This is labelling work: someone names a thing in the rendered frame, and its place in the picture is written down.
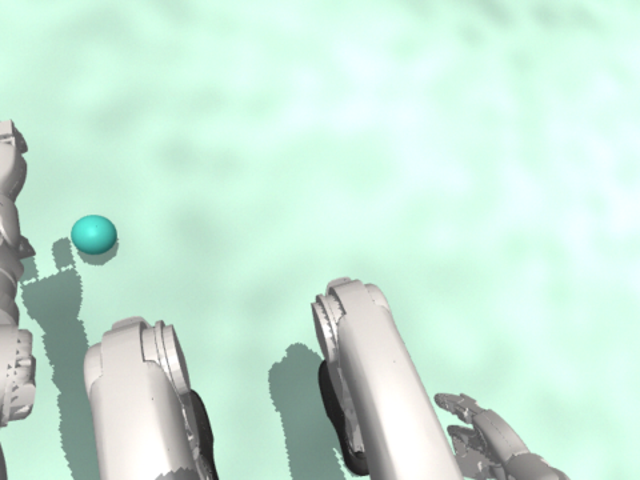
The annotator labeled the left robot foot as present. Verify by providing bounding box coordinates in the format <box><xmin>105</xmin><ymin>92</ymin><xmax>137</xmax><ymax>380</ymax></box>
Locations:
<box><xmin>189</xmin><ymin>389</ymin><xmax>219</xmax><ymax>480</ymax></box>

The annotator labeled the right robot hand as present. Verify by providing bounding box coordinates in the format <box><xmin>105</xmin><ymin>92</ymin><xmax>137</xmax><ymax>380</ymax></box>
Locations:
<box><xmin>434</xmin><ymin>393</ymin><xmax>531</xmax><ymax>480</ymax></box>

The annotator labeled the right robot arm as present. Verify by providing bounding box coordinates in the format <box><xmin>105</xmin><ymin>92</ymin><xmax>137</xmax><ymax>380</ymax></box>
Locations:
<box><xmin>505</xmin><ymin>453</ymin><xmax>570</xmax><ymax>480</ymax></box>

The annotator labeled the left robot arm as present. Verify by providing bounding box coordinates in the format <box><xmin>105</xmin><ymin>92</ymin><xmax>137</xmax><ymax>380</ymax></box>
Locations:
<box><xmin>0</xmin><ymin>194</ymin><xmax>36</xmax><ymax>480</ymax></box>

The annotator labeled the ball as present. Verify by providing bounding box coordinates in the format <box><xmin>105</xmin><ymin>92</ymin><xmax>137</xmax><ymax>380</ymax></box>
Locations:
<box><xmin>71</xmin><ymin>215</ymin><xmax>117</xmax><ymax>255</ymax></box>

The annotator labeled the right robot foot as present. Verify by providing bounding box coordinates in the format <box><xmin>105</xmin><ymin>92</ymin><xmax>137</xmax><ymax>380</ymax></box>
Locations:
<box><xmin>318</xmin><ymin>359</ymin><xmax>369</xmax><ymax>476</ymax></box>

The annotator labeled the left robot hand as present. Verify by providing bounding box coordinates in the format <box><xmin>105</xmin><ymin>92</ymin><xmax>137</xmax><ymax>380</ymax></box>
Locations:
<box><xmin>0</xmin><ymin>120</ymin><xmax>36</xmax><ymax>259</ymax></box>

